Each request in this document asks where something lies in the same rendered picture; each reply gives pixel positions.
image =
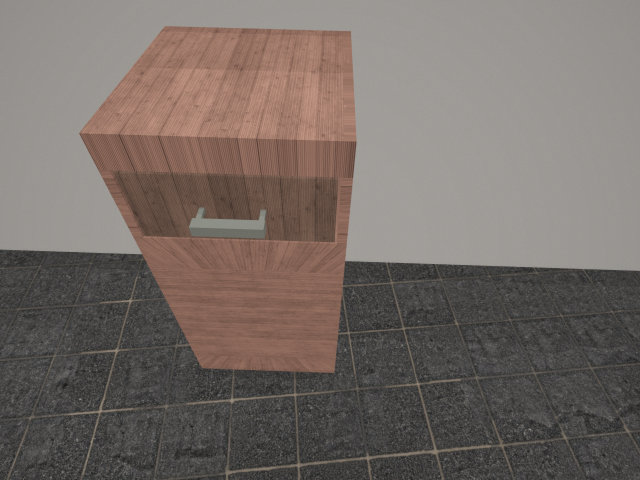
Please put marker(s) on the handle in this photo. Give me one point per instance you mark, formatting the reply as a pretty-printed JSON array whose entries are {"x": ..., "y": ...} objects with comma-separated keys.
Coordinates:
[{"x": 233, "y": 228}]

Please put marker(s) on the cabinet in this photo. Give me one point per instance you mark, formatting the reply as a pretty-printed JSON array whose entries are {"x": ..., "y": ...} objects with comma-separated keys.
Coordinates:
[{"x": 240, "y": 101}]

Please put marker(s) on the drawer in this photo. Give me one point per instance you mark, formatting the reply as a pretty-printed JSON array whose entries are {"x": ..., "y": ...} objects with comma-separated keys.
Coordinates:
[{"x": 299, "y": 208}]

